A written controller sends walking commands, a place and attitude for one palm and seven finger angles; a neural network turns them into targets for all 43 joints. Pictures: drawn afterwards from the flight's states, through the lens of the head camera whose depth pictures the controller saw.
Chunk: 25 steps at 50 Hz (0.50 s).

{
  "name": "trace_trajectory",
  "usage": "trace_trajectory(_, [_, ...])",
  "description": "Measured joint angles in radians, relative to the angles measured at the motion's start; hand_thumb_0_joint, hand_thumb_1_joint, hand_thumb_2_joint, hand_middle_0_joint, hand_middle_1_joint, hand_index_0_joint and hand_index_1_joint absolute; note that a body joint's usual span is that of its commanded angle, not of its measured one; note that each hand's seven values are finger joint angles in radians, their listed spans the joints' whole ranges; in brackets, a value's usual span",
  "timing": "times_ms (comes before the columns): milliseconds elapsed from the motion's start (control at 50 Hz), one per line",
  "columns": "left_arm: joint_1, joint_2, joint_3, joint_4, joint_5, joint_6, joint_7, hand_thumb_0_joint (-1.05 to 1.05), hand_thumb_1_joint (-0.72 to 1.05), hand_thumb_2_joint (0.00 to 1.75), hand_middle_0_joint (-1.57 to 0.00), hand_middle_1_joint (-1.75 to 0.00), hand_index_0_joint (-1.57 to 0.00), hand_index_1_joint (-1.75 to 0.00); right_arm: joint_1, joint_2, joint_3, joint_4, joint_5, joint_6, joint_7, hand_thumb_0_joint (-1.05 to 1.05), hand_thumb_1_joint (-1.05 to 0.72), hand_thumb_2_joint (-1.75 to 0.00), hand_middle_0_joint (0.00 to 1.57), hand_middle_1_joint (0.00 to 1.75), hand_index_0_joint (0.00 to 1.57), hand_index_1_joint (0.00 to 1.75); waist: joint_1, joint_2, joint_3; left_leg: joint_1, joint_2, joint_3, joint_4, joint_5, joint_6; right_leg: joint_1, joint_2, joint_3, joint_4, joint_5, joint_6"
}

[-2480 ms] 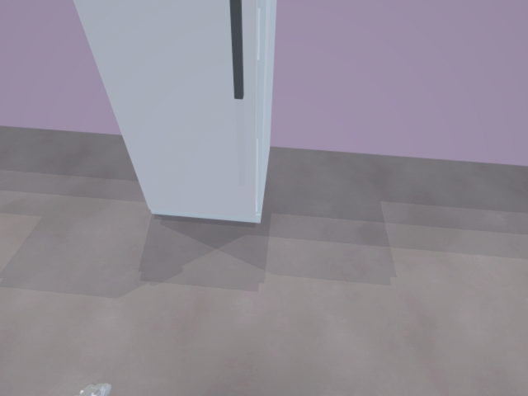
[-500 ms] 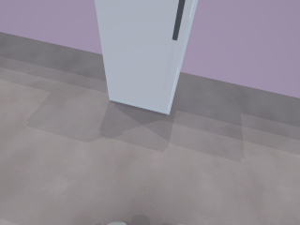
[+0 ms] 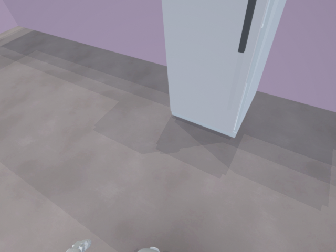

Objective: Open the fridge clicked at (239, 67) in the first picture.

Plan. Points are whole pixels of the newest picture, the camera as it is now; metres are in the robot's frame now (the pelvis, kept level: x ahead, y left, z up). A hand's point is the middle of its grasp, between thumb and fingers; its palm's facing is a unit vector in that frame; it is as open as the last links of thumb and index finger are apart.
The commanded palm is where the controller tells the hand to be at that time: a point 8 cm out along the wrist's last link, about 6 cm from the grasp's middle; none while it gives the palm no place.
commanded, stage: walk to a spot facing it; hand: right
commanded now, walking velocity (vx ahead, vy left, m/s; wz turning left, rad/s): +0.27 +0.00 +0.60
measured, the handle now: (249, 19) +0.98 -0.32 +0.11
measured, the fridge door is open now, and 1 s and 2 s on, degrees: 0 0 0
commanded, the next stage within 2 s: turn to face it in 1.26 s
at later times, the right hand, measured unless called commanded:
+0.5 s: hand (219, 231) +0.21 -0.12 -0.16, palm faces -0.38 +0.91 -0.13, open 7.4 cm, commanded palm none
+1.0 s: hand (195, 201) +0.31 -0.06 -0.17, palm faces -0.39 +0.90 -0.19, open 7.3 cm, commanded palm none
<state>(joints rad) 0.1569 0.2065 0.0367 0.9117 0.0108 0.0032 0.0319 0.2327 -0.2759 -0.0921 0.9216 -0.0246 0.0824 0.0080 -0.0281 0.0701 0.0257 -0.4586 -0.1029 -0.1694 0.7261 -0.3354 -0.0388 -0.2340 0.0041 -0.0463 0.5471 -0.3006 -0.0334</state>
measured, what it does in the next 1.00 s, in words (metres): walks ahead, turning left: left foot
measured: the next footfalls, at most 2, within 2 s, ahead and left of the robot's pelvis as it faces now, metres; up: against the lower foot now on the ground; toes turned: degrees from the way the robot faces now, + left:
left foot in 0.64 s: +0.15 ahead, +0.22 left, +0.00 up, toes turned +32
right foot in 1.08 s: +0.44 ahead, +0.09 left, +0.00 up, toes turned +18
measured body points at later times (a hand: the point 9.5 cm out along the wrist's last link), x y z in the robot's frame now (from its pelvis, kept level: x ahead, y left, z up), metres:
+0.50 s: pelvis +0.05 +0.01 +0.01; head +0.08 +0.00 +0.46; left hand -0.14 +0.19 -0.12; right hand +0.23 -0.17 -0.14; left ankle +0.07 +0.18 -0.68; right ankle -0.01 -0.09 -0.73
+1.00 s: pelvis +0.23 +0.12 +0.00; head +0.24 +0.10 +0.45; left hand +0.22 +0.38 -0.12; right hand +0.33 -0.10 -0.16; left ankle +0.12 +0.20 -0.73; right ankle +0.37 +0.06 -0.70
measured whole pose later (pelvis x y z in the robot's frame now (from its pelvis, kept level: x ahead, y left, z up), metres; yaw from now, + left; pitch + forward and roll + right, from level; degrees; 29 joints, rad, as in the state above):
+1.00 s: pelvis +0.23 +0.12 +0.00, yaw +27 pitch -1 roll +3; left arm 0.15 0.18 0.06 0.96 0.03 -0.03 -0.02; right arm 0.34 -0.20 -0.05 1.07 -0.03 -0.06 -0.01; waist -0.02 -0.02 0.00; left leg -0.07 -0.03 0.09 0.37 -0.29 0.01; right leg -0.55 -0.15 -0.10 0.81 -0.19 0.04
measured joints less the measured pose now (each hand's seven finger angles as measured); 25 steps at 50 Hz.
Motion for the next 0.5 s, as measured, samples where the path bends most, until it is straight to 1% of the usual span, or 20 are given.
trace_trajectory(40, [0.033,-0.008,-0.008,0.004,0.005,0.002,0.001,0.00,0.90,0.90,-0.20,-0.30,-0.20,-0.30,0.005,-0.010,-0.009,0.005,-0.009,0.006,0.015,0.01,-0.91,-0.90,0.20,0.30,0.20,0.30,0.009,-0.012,-0.017,-0.055,0.012,0.061,0.200,-0.019,-0.015,0.029,-0.020,-0.020,-0.036,0.007,-0.011])
trace_trajectory(80, [0.068,-0.013,-0.012,0.015,0.010,-0.001,0.000,0.00,0.90,0.90,-0.20,-0.30,-0.20,-0.30,0.015,-0.019,-0.016,0.002,-0.015,0.005,0.030,0.01,-0.91,-0.90,0.20,0.30,0.20,0.30,0.009,-0.022,-0.034,-0.088,0.037,0.103,0.354,0.011,-0.023,0.056,-0.038,-0.041,-0.075,0.021,-0.015])
trace_trajectory(120, [0.099,-0.016,-0.012,0.027,0.011,-0.009,-0.001,0.00,0.90,0.90,-0.20,-0.30,-0.20,-0.30,0.026,-0.024,-0.019,0.001,-0.017,-0.001,0.038,0.01,-0.91,-0.90,0.20,0.30,0.20,0.30,0.007,-0.028,-0.045,-0.100,0.068,0.124,0.440,0.053,-0.029,0.080,-0.050,-0.070,-0.107,0.031,-0.018])
trace_trajectory(160, [0.130,-0.020,-0.010,0.036,0.010,-0.022,0.000,0.00,0.90,0.90,-0.20,-0.30,-0.20,-0.30,0.036,-0.025,-0.021,0.005,-0.018,-0.004,0.042,0.01,-0.91,-0.90,0.20,0.30,0.20,0.30,0.010,-0.031,-0.052,-0.102,0.098,0.131,0.471,0.090,-0.033,0.098,-0.057,-0.101,-0.130,0.035,-0.021])
trace_trajectory(240, [0.192,-0.031,-0.006,0.055,0.009,-0.046,0.001,0.00,0.90,0.90,-0.20,-0.30,-0.20,-0.30,0.040,-0.014,-0.019,0.022,-0.018,0.001,0.044,0.01,-0.91,-0.90,0.20,0.30,0.20,0.30,0.028,-0.030,-0.050,-0.096,0.148,0.134,0.442,0.135,-0.041,0.128,-0.063,-0.160,-0.161,0.033,-0.022])
trace_trajectory(320, [0.254,-0.038,-0.002,0.090,0.009,-0.057,0.002,0.00,0.90,0.90,-0.20,-0.30,-0.20,-0.30,0.023,0.011,-0.012,0.033,-0.016,0.006,0.048,0.01,-0.91,-0.90,0.20,0.30,0.20,0.30,0.048,-0.029,-0.038,-0.099,0.183,0.153,0.378,0.152,-0.042,0.161,-0.069,-0.219,-0.187,0.024,-0.016])
trace_trajectory(420, [0.321,-0.041,0.004,0.140,0.015,-0.060,0.000,0.00,0.90,0.90,-0.20,-0.30,-0.20,-0.30,-0.031,0.050,0.002,0.033,-0.015,0.004,0.054,0.01,-0.91,-0.90,0.20,0.30,0.20,0.30,0.079,-0.037,-0.010,-0.105,0.211,0.203,0.271,0.143,-0.031,0.205,-0.084,-0.281,-0.205,0.000,0.004])
trace_trajectory(500, [0.357,-0.040,0.007,0.172,0.023,-0.059,-0.004,0.00,0.90,0.90,-0.20,-0.30,-0.20,-0.30,-0.096,0.077,0.014,0.021,-0.013,-0.005,0.055,0.01,-0.91,-0.90,0.20,0.30,0.20,0.30,0.107,-0.047,0.017,-0.093,0.215,0.246,0.150,0.117,-0.013,0.241,-0.103,-0.325,-0.199,-0.035,0.033])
